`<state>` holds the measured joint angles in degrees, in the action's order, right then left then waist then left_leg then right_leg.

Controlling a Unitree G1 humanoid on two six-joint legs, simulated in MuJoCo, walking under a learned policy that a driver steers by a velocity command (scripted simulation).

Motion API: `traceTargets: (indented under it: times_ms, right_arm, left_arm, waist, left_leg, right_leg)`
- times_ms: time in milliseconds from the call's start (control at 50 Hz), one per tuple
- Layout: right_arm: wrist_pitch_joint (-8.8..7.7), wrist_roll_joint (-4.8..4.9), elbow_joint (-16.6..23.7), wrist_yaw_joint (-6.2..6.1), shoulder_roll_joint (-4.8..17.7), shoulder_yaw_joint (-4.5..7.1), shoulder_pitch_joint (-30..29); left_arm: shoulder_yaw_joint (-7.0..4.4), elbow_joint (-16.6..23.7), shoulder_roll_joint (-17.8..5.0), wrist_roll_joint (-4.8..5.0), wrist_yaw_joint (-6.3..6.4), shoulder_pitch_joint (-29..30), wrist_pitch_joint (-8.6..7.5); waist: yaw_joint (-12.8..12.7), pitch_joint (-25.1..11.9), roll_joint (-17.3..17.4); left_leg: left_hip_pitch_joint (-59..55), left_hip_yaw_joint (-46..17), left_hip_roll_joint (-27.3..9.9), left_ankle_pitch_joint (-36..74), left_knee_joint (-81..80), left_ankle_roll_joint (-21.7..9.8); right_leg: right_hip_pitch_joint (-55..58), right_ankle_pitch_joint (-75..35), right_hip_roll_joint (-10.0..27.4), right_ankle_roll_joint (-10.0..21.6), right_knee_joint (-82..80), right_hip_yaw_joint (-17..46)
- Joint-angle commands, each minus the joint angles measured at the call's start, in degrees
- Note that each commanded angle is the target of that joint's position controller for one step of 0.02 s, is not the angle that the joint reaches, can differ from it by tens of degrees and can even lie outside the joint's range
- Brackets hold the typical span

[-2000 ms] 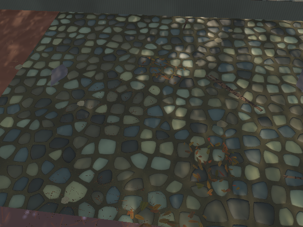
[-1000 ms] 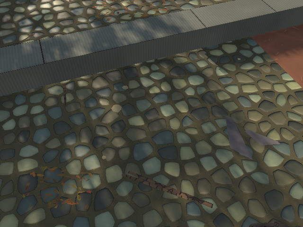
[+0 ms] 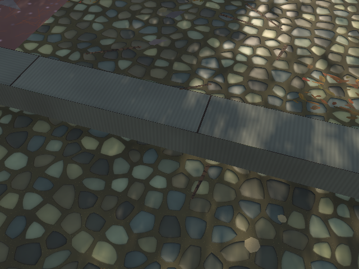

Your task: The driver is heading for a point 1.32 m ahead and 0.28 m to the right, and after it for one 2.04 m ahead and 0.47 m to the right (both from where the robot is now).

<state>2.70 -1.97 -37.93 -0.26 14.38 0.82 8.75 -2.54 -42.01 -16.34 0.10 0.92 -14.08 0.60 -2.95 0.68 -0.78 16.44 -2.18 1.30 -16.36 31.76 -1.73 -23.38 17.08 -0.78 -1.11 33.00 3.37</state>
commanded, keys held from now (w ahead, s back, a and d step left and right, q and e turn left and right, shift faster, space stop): e+shift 0.34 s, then shift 0.18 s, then q+shift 0.46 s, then shift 0.02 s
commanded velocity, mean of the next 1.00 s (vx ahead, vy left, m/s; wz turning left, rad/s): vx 0.01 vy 0.00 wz -0.07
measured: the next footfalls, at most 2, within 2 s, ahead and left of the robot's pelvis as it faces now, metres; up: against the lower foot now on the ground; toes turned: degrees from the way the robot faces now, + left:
right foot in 0.38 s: +0.01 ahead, -0.15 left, +0.00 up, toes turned -21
left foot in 0.96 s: +0.06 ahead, +0.08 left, +0.00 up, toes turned -2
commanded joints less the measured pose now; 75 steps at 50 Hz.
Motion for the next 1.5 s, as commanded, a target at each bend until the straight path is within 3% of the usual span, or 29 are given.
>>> traceTargets:
  times_ms: [20,60,140,240,340,360,380,400,420,440,460,500,580,620,680,740,840,940,960,980,1000,1020,1060,1080,1140,1220,1300,1380,1500]
  right_arm:
    - [-1.72,-1.27,3.10,-0.73,11.94,4.05,0.34]
    - [-2.75,0.39,3.39,-1.51,9.22,3.45,-2.48]
    - [-2.37,1.02,3.33,-2.86,5.94,2.91,-3.05]
    - [-1.14,1.17,2.18,-3.21,10.05,5.15,-0.37]
    - [-2.05,3.44,1.54,-1.87,11.60,6.50,-2.18]
    - [-2.39,3.80,0.40,-1.52,10.35,6.33,-0.35]
    - [-2.79,2.79,-0.38,-0.97,8.23,5.84,2.41]
    - [-3.08,-0.43,3.44,-0.56,4.68,4.16,0.16]
    - [-3.25,0.57,3.85,-0.83,7.49,4.91,-5.57]
    - [-2.86,2.39,3.63,-1.07,8.88,5.31,-7.01]
    - [-2.45,2.64,2.60,-1.62,8.25,5.32,-5.95]
    - [-1.63,1.75,0.80,-2.32,8.91,5.66,-2.91]
    - [-1.02,2.42,-2.97,-1.67,5.63,4.37,3.33]
    - [-0.88,2.57,-2.46,-1.23,4.80,3.65,1.39]
    - [-0.68,3.29,0.34,-0.97,9.55,4.74,-1.31]
    - [-0.41,3.42,1.33,-0.80,8.83,4.87,-0.75]
    - [-0.11,3.56,2.52,0.28,6.61,4.79,1.31]
    - [0.65,3.90,3.37,1.65,6.91,5.75,5.80]
    - [0.58,3.48,2.80,0.78,10.17,7.13,8.84]
    - [0.06,2.93,3.81,-0.53,19.31,9.44,11.81]
    - [-1.58,0.48,5.73,0.14,19.28,8.68,11.37]
    - [-2.80,0.35,5.82,0.50,16.60,7.86,9.51]
    - [-3.13,2.57,5.82,-0.54,12.42,6.55,3.84]
    - [-2.81,3.18,6.13,-1.05,11.05,5.79,1.97]
    - [-2.58,2.01,6.32,-1.59,10.59,4.95,1.64]
    - [-2.95,0.53,4.51,-1.61,4.84,2.45,-0.78]
    - [-2.19,-0.09,2.88,-1.53,11.24,4.51,0.03]
    - [-1.48,0.57,2.73,-1.84,10.01,4.78,-1.17]
    - [-1.13,1.23,3.49,-1.85,10.19,5.81,-3.73]
  left_arm:
    - [-3.19,5.49,-10.00,1.19,0.36,4.52,-1.11]
    - [-4.20,3.16,-9.84,1.18,1.53,-1.07,0.57]
    - [-3.54,4.87,-5.94,1.44,1.70,-0.65,1.84]
    - [-1.81,9.61,-2.98,1.24,-1.30,4.01,1.81]
    - [-3.37,10.36,-5.31,1.31,-2.68,0.15,2.82]
    - [-4.01,9.66,-6.00,1.00,-2.13,-1.96,2.87]
    - [-5.66,9.25,-10.62,0.75,-1.10,-5.20,2.63]
    - [-6.82,11.15,-18.08,-0.31,-0.13,-5.34,2.03]
    - [-5.75,11.44,-14.58,-2.05,-0.85,-6.92,0.63]
    - [-4.85,10.87,-12.85,-2.11,-1.13,-4.83,-0.40]
    - [-4.39,10.65,-11.07,-0.98,-0.75,-1.02,-0.79]
    - [-2.99,11.21,-8.27,0.42,-0.04,4.72,-0.45]
    - [-0.29,9.72,-1.74,-1.32,0.37,8.24,-1.26]
    - [-0.56,8.27,-2.67,-2.08,0.50,8.05,-1.35]
    - [-2.77,6.93,-8.89,-1.97,0.92,6.66,-0.21]
    - [-2.95,6.27,-7.91,-1.28,1.18,6.87,0.36]
    - [-3.71,6.49,-7.60,-1.08,1.15,9.86,0.52]
    - [-4.67,5.70,-8.21,1.25,0.63,10.64,0.75]
    - [-4.51,4.43,-6.48,1.06,0.19,7.68,0.47]
    - [-3.39,7.44,-2.75,-1.70,0.01,10.70,0.07]
    - [-3.13,9.56,-3.48,-1.88,0.15,15.72,-0.47]
    - [-3.73,8.90,-5.90,-0.55,0.12,16.18,-0.54]
    - [-4.04,6.57,-6.57,-0.22,0.76,13.84,-0.49]
    - [-4.21,5.99,-6.99,-0.50,0.98,12.78,-0.25]
    - [-3.72,4.09,-5.72,0.18,0.58,9.63,0.24]
    - [-2.13,1.45,-2.73,0.39,-0.07,7.45,0.83]
    - [-3.15,3.94,-7.72,1.48,-0.18,10.40,1.12]
    - [-3.29,5.01,-6.73,1.55,-0.45,8.90,1.41]
    - [-3.10,6.83,-4.68,1.98,-2.11,6.78,1.68]
  waist:
    - [4.37,0.22,10.77]
    - [2.54,0.25,9.90]
    - [2.58,-1.66,8.06]
    - [5.44,-4.58,9.53]
    - [2.35,-4.95,9.51]
    - [1.44,-5.43,7.06]
    - [0.85,-6.89,-3.11]
    - [1.98,-7.71,-21.41]
    - [-3.46,-14.57,-13.28]
    - [-2.42,-11.77,-8.10]
    - [-0.17,-9.04,-5.27]
    - [2.84,-7.28,-4.88]
    - [4.95,-8.19,-4.79]
    - [3.20,-6.05,-6.50]
    - [0.67,-1.79,-7.46]
    - [0.44,-0.04,-5.27]
    - [1.96,-3.47,-4.70]
    - [5.31,-6.31,-5.16]
    - [5.93,-6.51,0.82]
    - [5.40,-6.48,19.07]
    - [7.65,-11.57,17.70]
    - [7.75,-11.31,10.05]
    - [4.43,-7.84,4.27]
    - [3.45,-7.48,5.32]
    - [2.66,-8.49,5.82]
    - [2.72,-6.97,7.34]
    - [5.72,-0.75,9.15]
    - [5.59,0.49,6.35]
    - [4.40,-4.00,6.47]
  left_leg:
    - [-0.52,-15.75,-19.08,2.61,-16.79,-12.54]
    - [-3.43,-11.46,-18.17,12.98,-15.33,-11.28]
    - [-9.77,-3.34,-17.01,22.14,-13.21,-10.73]
    - [-12.95,1.18,-19.66,27.26,-10.94,-11.07]
    - [-10.18,5.74,-21.33,26.63,-4.51,-6.80]
    - [-6.40,8.17,-19.13,22.78,0.68,-3.76]
    - [3.17,12.58,-14.00,11.90,12.81,1.01]
    - [23.00,12.99,-4.87,-22.65,31.76,6.91]
    - [25.15,1.66,-2.93,-25.17,40.97,6.59]
    - [25.51,-0.04,-4.10,-20.75,42.99,5.31]
    - [25.68,-0.61,-5.04,-15.58,40.89,4.56]
    - [21.19,-0.29,-4.97,-8.17,38.83,5.03]
    - [11.74,-0.24,-5.54,-0.58,27.07,6.34]
    - [7.48,0.05,-5.88,-0.33,18.60,6.54]
    - [11.16,1.78,-5.41,-5.48,18.72,6.30]
    - [16.26,1.20,-7.00,-8.82,21.19,6.10]
    - [12.46,4.32,-6.79,-9.61,17.88,5.22]
    - [-0.02,8.71,-2.98,2.61,-0.99,0.51]
    - [-7.99,3.19,-3.43,14.31,-7.08,-2.54]
    - [-20.33,-20.50,-18.31,42.30,-8.23,-10.68]
    - [-20.03,-30.81,-25.21,46.76,-9.61,-21.46]
    - [-20.13,-24.91,-23.32,43.46,-10.12,-20.35]
    - [-17.65,-16.11,-17.28,36.83,-8.84,-13.42]
    - [-15.71,-14.01,-15.80,38.04,-8.93,-12.16]
    - [-13.93,-10.68,-13.82,40.49,-9.98,-11.92]
    - [-11.35,-3.65,-11.64,32.34,-11.86,-9.54]
    - [-9.32,-5.61,-15.46,23.76,-13.94,-11.77]
    - [-13.93,-7.45,-19.90,25.30,-13.31,-14.12]
    - [-16.45,0.68,-19.62,38.17,-9.00,-12.05]
  right_leg:
    - [-8.03,11.32,-0.10,-1.70,18.46,-0.20]
    - [-12.44,10.26,0.15,-3.51,31.40,1.86]
    - [-16.70,4.63,2.75,-6.18,34.66,-0.57]
    - [-8.89,5.13,5.02,-4.89,17.49,-5.22]
    - [2.24,-0.99,2.84,0.61,2.05,-9.49]
    - [8.95,-6.69,1.02,2.58,-4.25,-8.69]
    - [20.22,-25.71,4.68,5.99,-8.95,-0.17]
    - [29.52,-52.16,21.58,16.90,-7.78,23.04]
    - [27.67,-48.77,25.21,23.62,-10.02,25.56]
    - [25.16,-42.48,22.26,21.24,-10.67,19.57]
    - [22.40,-36.32,18.77,17.59,-10.44,15.31]
    - [16.70,-34.46,15.05,14.39,-11.13,10.48]
    - [14.30,-29.50,11.95,12.68,-13.15,2.23]
    - [12.53,-23.19,12.03,12.42,-14.27,0.50]
    - [13.38,-15.40,16.51,15.34,-16.14,4.34]
    - [16.78,-15.63,20.03,16.69,-16.30,6.36]
    - [19.48,-29.19,20.13,15.40,-12.97,-0.17]
    - [17.80,-27.51,18.65,8.26,-2.89,-8.81]
    - [11.09,-18.60,14.46,3.72,6.27,-12.50]
    - [-9.87,12.37,5.71,-2.35,25.65,-15.69]
    - [-17.69,24.60,-0.57,-3.70,37.23,-3.87]
    - [-19.14,21.36,1.13,-3.01,41.18,-0.22]
    - [-19.62,11.17,3.53,-2.19,37.30,0.27]
    - [-17.29,8.03,3.72,-2.55,35.97,0.01]
    - [-11.74,2.69,2.30,-3.84,34.41,-1.09]
    - [-2.59,-2.14,5.19,-4.70,17.98,-1.05]
    - [-4.00,3.40,4.47,-4.30,15.86,-2.64]
    - [-10.88,8.40,6.38,-4.34,20.00,-1.70]
    - [-5.61,7.25,5.29,-2.88,14.04,-6.64]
